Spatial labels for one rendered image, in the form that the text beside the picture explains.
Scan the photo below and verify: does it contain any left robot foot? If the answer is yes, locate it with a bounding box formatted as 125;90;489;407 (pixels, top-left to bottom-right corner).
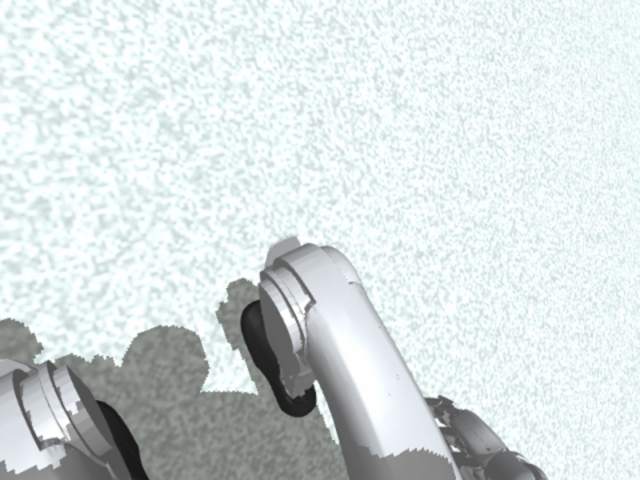
96;400;149;480

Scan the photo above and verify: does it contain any right robot hand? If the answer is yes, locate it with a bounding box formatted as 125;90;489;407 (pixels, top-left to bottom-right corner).
425;395;510;480

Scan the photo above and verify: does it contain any right robot foot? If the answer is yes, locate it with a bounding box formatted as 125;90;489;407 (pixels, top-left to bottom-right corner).
240;300;317;417

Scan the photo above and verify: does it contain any right robot arm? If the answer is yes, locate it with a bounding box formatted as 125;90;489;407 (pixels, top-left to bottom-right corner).
484;451;548;480

